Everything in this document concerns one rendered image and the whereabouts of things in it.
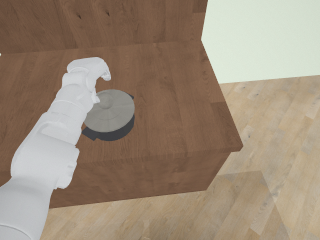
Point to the table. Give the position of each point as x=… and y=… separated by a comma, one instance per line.
x=183, y=130

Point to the left robot forearm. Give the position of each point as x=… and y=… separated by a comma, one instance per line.
x=68, y=111

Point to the robot left hand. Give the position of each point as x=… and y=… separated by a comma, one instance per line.
x=98, y=66

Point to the robot left upper arm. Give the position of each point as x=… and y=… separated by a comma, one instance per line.
x=46, y=164

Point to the lid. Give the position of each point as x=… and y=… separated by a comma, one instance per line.
x=114, y=118

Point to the pot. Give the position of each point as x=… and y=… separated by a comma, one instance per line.
x=112, y=135

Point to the knob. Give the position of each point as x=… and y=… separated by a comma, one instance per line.
x=106, y=100

